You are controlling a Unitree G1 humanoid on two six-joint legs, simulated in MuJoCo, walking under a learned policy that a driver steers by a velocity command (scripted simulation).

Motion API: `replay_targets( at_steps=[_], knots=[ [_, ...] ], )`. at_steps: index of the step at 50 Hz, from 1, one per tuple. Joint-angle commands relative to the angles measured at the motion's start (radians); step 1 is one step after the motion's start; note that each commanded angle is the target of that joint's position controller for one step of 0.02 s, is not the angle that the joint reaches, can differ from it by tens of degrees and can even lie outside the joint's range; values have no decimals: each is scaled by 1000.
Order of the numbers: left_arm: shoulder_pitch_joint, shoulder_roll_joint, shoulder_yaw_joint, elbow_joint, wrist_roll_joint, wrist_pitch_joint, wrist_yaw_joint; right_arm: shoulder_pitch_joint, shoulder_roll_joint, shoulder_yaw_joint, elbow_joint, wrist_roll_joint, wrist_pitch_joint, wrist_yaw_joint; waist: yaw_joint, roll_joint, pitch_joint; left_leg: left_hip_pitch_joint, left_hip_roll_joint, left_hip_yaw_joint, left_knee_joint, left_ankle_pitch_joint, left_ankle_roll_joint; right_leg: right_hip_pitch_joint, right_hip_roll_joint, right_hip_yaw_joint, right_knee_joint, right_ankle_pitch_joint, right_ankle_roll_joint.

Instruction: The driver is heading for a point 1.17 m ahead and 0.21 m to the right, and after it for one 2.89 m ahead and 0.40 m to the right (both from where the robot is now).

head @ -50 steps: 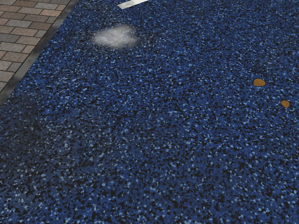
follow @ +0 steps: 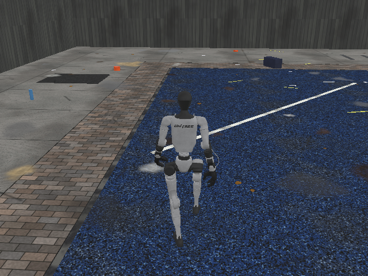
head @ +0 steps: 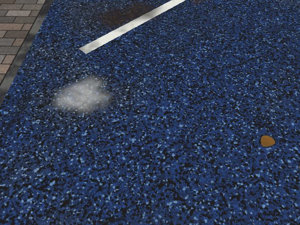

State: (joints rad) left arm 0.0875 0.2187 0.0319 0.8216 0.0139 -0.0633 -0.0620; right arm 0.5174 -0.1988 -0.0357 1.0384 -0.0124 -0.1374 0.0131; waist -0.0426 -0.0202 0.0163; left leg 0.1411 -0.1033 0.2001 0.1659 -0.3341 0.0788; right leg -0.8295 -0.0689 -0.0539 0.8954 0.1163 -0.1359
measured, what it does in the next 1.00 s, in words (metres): walks ahead, turning right: right foot, then left foot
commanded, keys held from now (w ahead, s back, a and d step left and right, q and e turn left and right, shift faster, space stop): w+e+shift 0.44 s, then w+shift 0.28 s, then w+q+shift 0.28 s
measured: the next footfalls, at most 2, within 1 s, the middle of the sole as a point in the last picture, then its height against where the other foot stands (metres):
right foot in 0.14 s outside the picture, level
left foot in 0.56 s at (147, 168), level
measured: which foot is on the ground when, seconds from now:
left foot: down 0.00-0.14, up 0.16-0.54, down 0.56-0.98, up 1.00-1.00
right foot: up 0.00-0.12, down 0.14-0.58, up 0.60-0.98, down 1.00-1.00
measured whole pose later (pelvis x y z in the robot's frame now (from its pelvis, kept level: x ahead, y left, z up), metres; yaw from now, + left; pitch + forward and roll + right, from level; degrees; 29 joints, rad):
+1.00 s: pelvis +0.89 -0.19 -0.01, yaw -24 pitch +3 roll +1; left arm -0.11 0.23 -0.04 0.61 0.06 -0.11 -0.04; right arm 0.62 -0.24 -0.04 0.95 0.00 -0.09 0.02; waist -0.14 -0.02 0.01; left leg 0.10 -0.02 -0.07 0.42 -0.47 0.04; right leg -0.54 -0.02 0.00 0.54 -0.08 -0.06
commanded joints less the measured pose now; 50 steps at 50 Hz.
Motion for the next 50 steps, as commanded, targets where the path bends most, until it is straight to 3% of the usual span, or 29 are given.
replay_targets(
  at_steps=[1, 4, 6, 7, 8, 9, 10, 11, 12, 14, 16, 18, 22, 25, 26, 27, 28, 29, 30, 31, 33, 36, 39, 42, 45, 47, 48, 49, 50],
  knots=[
    [-109, 12, -16, -79, -3, -14, -9, -9, -111, 0, -52, 6, -24, -25, 34, 45, 141, -192, 253, 36, -96, 944, -72, 215, 62, -122, -175, 91, -32],
    [1, 84, 3, -51, 2, -6, -5, -14, -204, -17, -67, -7, 4, -76, 113, 130, 17, 0, 297, 70, 185, 1477, -107, 358, 177, -189, -238, -32, -61],
    [352, 175, 45, 45, 1, 5, 5, -112, -255, -39, -107, -28, 38, -89, 288, 160, -147, -73, 335, 38, 648, 1565, -94, 697, 204, -135, -245, -166, -117],
    [531, 216, 76, 89, -5, 11, 21, -197, -279, -53, -129, -28, 50, -79, 392, 112, -187, -230, 275, 44, 1067, 1244, -77, 891, 151, -28, -346, -224, -178],
    [443, 231, 91, 101, -23, 28, 37, -269, -142, -25, -186, -42, 26, -46, 275, -146, -111, -646, 84, -21, 1408, 5, -62, 1052, 39, 168, -256, -196, -197],
    [368, 326, 104, 66, 13, 31, 34, -204, -86, -3, -302, 7, 7, -34, 147, -233, -234, -1015, 39, -214, 1626, -182, -103, 1267, -149, 690, -405, -322, -424],
    [364, 261, 98, 52, 15, 31, 43, -265, -121, 8, -323, -7, -19, -27, 174, -46, -205, -1099, 91, -312, 1524, -96, -75, 1224, -203, 849, -611, -549, -401],
    [335, 188, 83, 61, 14, 28, 52, -289, -146, 5, -325, -12, -31, -17, 121, 90, -70, -1059, 143, -314, 1374, -22, -58, 1037, -183, 786, -691, -591, -333],
    [295, 162, 75, 63, 12, 21, 54, -306, -137, 6, -326, -30, -22, -14, 61, 149, 3, -985, 174, -301, 1282, -8, -63, 868, -132, 693, -710, -524, -276],
    [254, 154, 63, 42, 0, -12, 64, -296, -122, 17, -330, -71, 28, -8, -4, 162, 60, -871, 218, -294, 1175, -18, -105, 637, -53, 584, -719, -414, -249],
    [245, 184, 65, 25, -10, -37, 60, -372, -114, 25, -373, -73, 57, -1, -5, 137, 94, -792, 240, -245, 994, 30, -139, 472, 20, 486, -752, -333, -230],
    [274, 202, 71, 20, -9, -46, 57, -504, -108, 36, -434, -52, 59, 9, 35, 88, 118, -719, 230, -207, 776, 200, -153, 402, 70, 427, -759, -181, -200],
    [361, 236, 91, 21, -22, -41, 40, -615, -109, 44, -486, -18, 56, 11, 133, -18, 51, -619, 149, -181, 491, 432, -117, 569, 80, 418, -692, 87, -124],
    [375, 236, 90, 26, -19, -41, 52, -579, -149, 31, -485, -23, 46, 2, 123, -40, 0, -517, 112, -181, 338, 422, -78, 746, 40, 410, -587, 300, -73],
    [374, 259, 92, 28, -11, -44, 55, -492, -187, 13, -461, -23, 42, -6, 82, -47, -64, -434, 84, -176, 338, 354, -61, 811, 23, 408, -476, 455, -54],
    [345, 292, 96, 27, 0, -45, 53, -335, -226, -9, -421, -18, 37, -18, -12, -52, -151, -287, 77, -166, 336, 284, -41, 821, 24, 387, -298, 529, -36],
    [283, 274, 91, 12, 11, -50, 51, -128, -269, -31, -369, -21, 37, -36, -131, -51, -236, -59, 139, -201, 383, 204, -24, 689, 58, 358, -48, 422, -20],
    [260, 135, 55, -23, 24, -60, 54, 79, -336, -50, -330, -46, 37, -54, -180, 123, -350, 149, 350, -455, 404, -128, -17, 495, 117, 296, 329, -116, -19],
    [475, 57, 27, -52, -51, -58, 45, -19, -404, -70, -313, -64, 37, -30, 7, 509, -446, 284, 556, -1115, 114, -323, 121, 202, 229, 223, 549, -569, 25],
    [375, 138, 25, -18, -15, -40, 61, -158, -274, -61, -357, -53, 45, -13, -5, 234, -254, 149, 502, -1062, 69, -491, 126, 83, 123, 201, 571, -470, 6],
    [179, 157, 27, -59, 14, -31, 41, -204, -168, -38, -328, -46, 43, 0, -14, -14, -81, -99, 401, -730, 78, -186, 105, 114, 69, 179, 463, -368, 17],
    [128, 92, 4, -112, 33, -10, 13, -114, -118, -18, -234, -28, 20, 1, 33, 82, -14, -217, 332, -545, 37, -6, 82, 115, 38, 202, 363, -396, 23],
    [-6, 98, -14, -193, 55, -10, 3, -66, -145, -20, -201, 3, 8, 5, 53, 89, 62, -260, 311, -485, -48, 135, 125, 17, -11, 115, 207, -338, 56],
    [-147, 79, -44, -250, 36, -27, -17, -76, -175, -31, -208, 10, 7, 4, 40, 68, 104, -419, 235, -361, -118, 322, 107, 236, 1, 42, -145, -132, 88],
    [-179, 104, -42, -252, 20, -29, -10, -40, -250, -46, -197, 23, 7, 7, 32, 80, 84, -382, 267, -356, -131, 563, 104, 430, 53, 5, -259, -65, 85],
    [-122, 151, -21, -234, 29, -34, 16, -4, -269, -47, -179, 20, 13, 6, 59, 92, 4, -237, 267, -337, 56, 879, 78, 525, 97, 7, -324, -147, 66],
    [11, 178, -6, -194, 33, -38, 30, 1, -289, -51, -171, 15, 21, 2, 121, 104, -86, -223, 254, -325, 251, 972, 64, 673, 127, 4, -342, -214, 54],
    [177, 207, 11, -147, 41, -41, 47, -17, -290, -52, -176, 17, 27, 0, 204, 99, -171, -331, 218, -316, 493, 867, 50, 891, 87, 29, -347, -234, 49],
    [342, 286, 38, -129, 64, -44, 70, -28, -217, -35, -205, 14, 26, 2, 258, 10, -292, -518, 158, -289, 813, 539, 46, 1106, -130, 241, -363, -520, 34]
  ],
)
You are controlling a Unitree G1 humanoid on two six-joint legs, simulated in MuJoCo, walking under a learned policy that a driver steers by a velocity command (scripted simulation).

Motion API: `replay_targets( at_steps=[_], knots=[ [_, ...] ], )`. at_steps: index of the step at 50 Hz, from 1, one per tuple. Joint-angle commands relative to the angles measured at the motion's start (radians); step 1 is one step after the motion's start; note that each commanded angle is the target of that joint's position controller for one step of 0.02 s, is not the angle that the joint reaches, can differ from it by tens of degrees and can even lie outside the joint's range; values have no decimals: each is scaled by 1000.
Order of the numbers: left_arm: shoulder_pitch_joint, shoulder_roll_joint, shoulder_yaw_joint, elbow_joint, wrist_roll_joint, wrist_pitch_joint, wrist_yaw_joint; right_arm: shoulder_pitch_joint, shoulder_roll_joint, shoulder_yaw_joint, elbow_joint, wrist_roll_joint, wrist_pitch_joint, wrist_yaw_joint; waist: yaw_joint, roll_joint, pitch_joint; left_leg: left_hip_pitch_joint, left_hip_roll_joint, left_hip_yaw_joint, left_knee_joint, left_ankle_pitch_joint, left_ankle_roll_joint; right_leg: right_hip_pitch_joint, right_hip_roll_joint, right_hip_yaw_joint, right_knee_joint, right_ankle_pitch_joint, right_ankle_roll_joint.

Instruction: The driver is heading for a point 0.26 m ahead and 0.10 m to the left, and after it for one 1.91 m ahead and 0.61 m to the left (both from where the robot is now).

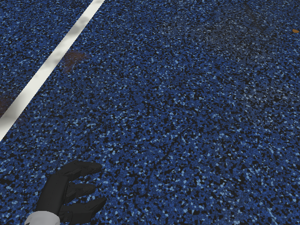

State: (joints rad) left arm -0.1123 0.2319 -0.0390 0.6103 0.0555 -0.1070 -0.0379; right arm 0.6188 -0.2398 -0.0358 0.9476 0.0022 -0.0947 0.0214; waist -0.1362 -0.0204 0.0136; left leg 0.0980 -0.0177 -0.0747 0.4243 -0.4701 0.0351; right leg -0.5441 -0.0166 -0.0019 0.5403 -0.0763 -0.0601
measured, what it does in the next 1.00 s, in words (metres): walks ahead, turning left: left foot, then right foot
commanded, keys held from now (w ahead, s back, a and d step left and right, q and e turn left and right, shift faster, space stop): w+q+shift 0.06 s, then q+shift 0.58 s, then shift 0.02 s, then e+shift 0.34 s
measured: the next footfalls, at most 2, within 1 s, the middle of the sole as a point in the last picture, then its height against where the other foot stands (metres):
left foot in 0.38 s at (112, 223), level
right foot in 0.84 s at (145, 185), level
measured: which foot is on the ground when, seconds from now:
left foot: up 0.00-0.36, down 0.38-0.88, up 0.90-1.00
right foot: down 0.00-0.36, up 0.38-0.82, down 0.84-1.00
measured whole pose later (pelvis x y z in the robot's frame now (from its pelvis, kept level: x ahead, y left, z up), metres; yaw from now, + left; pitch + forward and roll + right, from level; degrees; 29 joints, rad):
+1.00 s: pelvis +0.48 +0.01 +0.02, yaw +31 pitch +1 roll +1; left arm 0.22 0.27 0.05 0.66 0.00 -0.01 0.01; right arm 0.11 -0.26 -0.04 0.60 -0.01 0.02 -0.02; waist 0.04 0.01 0.04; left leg -0.40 -0.13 -0.11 0.89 -0.50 -0.02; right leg -0.37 0.05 0.14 0.55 -0.19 -0.01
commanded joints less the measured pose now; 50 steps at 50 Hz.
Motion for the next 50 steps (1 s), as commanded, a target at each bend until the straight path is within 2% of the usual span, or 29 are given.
replay_targets(
  at_steps=[1, 2, 3, 5, 7, 9, 10, 11, 14, 17, 18, 19, 20, 21, 22, 23, 24, 27, 30, 34, 38, 41, 42, 43, 44, 45, 46, 48, 50],
  knots=[
    [558, 325, 124, 81, 53, 5, 49, -27, -21, -5, -154, 38, -11, -9, 258, -208, -426, -754, -6, 9, 897, -4, 77, 999, -470, 670, -136, -626, -108],
    [514, 274, 123, 75, 16, 15, 45, -110, -120, -23, -173, 30, 0, -15, 264, -167, -373, -843, 20, -11, 981, 79, 95, 895, -443, 791, -257, -694, -118],
    [434, 191, 106, 82, 2, 12, 42, -203, -133, -29, -181, 17, 9, -12, 235, -95, -191, -885, 68, -6, 947, 176, 92, 752, -387, 599, -263, -587, -103],
    [385, 114, 90, 104, 0, -2, 38, -251, -98, -29, -167, -4, 34, -2, 179, -12, -28, -823, 106, 10, 881, 191, 58, 541, -306, 304, -270, 4, -76],
    [399, 79, 81, 136, -27, -20, 34, -219, -66, -32, -172, -25, 74, 0, 114, -58, -10, -771, 119, 26, 833, 132, 25, 464, -295, 124, -230, 451, -66],
    [383, 85, 84, 151, -49, -30, 36, -298, -50, -32, -218, -33, 91, 9, 96, -88, 14, -808, 110, 60, 772, 191, 12, 443, -280, 11, -260, 581, -59],
    [217, 97, 99, 104, -75, -24, 51, -322, -49, -37, -252, 70, 77, -3, 71, -144, 29, -844, 138, 22, 706, 239, 2, 437, -253, -40, -281, 499, -49],
    [164, 111, 100, 86, -76, -19, 65, -370, -57, -28, -271, 71, 66, 0, 70, -125, 47, -804, 132, 58, 586, 311, -8, 375, -231, -96, -307, 467, -45],
    [209, 192, 121, 102, -70, -2, 102, -389, -66, -32, -277, 14, 44, 35, 85, -53, -14, -521, 25, 186, 273, 617, -12, 320, -149, -232, -227, 516, -13],
    [208, 262, 142, 85, -104, 14, 98, -269, -166, -73, -274, 18, 64, 53, 11, -90, -104, -331, -50, 215, 248, 542, 53, 393, -188, -216, 8, 775, 10],
    [195, 262, 143, 75, -110, 20, 89, -165, -227, -101, -260, 17, 73, 46, -48, -74, -152, -198, -63, 197, 229, 539, 93, 365, -190, -202, 185, 741, 23],
    [197, 221, 132, 74, -107, 20, 75, -83, -270, -123, -239, 19, 79, 29, -88, 16, -157, -49, -56, 148, 145, 623, 129, 260, -137, -192, 442, 417, 62],
    [261, 89, 96, 71, -53, 19, 55, -157, -314, -120, -247, 20, 78, 8, 12, 303, -73, -2, 46, -40, 136, 1042, 175, 52, 24, -176, 810, -557, 104],
    [487, 99, 83, 48, -52, 10, 42, -286, -371, -107, -357, -45, 49, 13, 166, 357, -295, 187, 298, -574, 113, 1190, 428, -162, 125, 33, 1088, -661, 138],
    [435, 232, 100, 30, -58, 2, 34, -335, -339, -112, -419, -31, 50, 27, 94, 189, -435, 199, 338, -706, -36, 824, 447, -168, 93, 169, 1080, -548, 115],
    [324, 265, 109, 1, -67, 5, 38, -386, -302, -102, -436, -4, 50, 30, 101, 69, -307, 73, 290, -654, -90, 575, 396, -199, 69, 168, 983, -453, 98],
    [276, 245, 109, 0, -52, 17, 54, -429, -266, -93, -438, 21, 54, 23, 134, -47, -211, -67, 240, -598, -106, 464, 336, -188, 34, 165, 900, -397, 102],
    [264, 223, 114, -3, -39, 56, 67, -474, -240, -87, -450, 9, 70, -4, 180, -11, -133, -328, 139, -425, -96, 690, 281, -45, 15, 167, 695, -376, 120],
    [223, 143, 97, -7, -37, 60, 71, -446, -255, -96, -441, 15, 97, -43, 165, -1, -179, -352, 81, -355, -35, 878, 242, -12, 53, 139, 495, -295, 153],
    [208, 135, 97, 12, -54, 78, 70, -477, -229, -88, -462, 17, 139, -74, 145, 81, -216, -341, 61, -340, -12, 615, 170, 7, 56, 139, 358, -134, 167],
    [169, 127, 90, -4, -45, 74, 63, -449, -141, -45, -442, -16, 136, -62, 93, 152, -182, -375, 102, -329, 9, 533, 169, 98, -5, 100, 287, -106, 148],
    [192, 101, 82, -1, -48, 55, 37, -465, -82, -11, -410, -30, 117, -35, 113, 155, -140, -414, 114, -293, 32, 488, 147, 280, -14, 70, 44, -47, 94],
    [175, 119, 89, -14, -43, 51, 31, -426, -102, -18, -390, -30, 108, -28, 104, 148, -100, -411, 85, -278, 36, 423, 116, 306, -2, 82, -57, 54, 66],
    [154, 195, 107, -38, -32, 49, 31, -378, -129, -28, -383, -38, 97, -30, 68, 68, -80, -412, 25, -237, 104, 297, 70, 310, -65, 183, -58, 277, 24],
    [151, 258, 126, -45, -32, 57, 34, -320, -151, -39, -374, -39, 93, -35, 28, -64, -68, -425, -64, -119, 191, 144, 20, 297, -132, 275, -90, 312, -46],
    [180, 255, 131, -37, -41, 66, 36, -364, -158, -42, -387, -39, 93, -42, 52, -183, -53, -442, -101, -27, 275, 95, -31, 259, -201, 420, -171, 193, -138],
    [225, 226, 128, -29, -50, 74, 38, -452, -166, -50, -412, -26, 94, -51, 91, -201, -38, -475, -89, -4, 301, 72, -49, 254, -227, 531, -202, 128, -172],
    [339, 265, 150, -18, -56, 83, 49, -556, -158, -59, -435, -10, 106, -53, 178, -182, -61, -611, -112, -26, 519, -113, -67, 361, -252, 630, -223, 114, -209],
    [316, 270, 161, -31, -63, 86, 65, -527, -127, -58, -420, -4, 110, -45, 155, -101, -97, -664, -89, -72, 659, -90, -80, 405, -211, 581, -196, 98, -173]
  ],
)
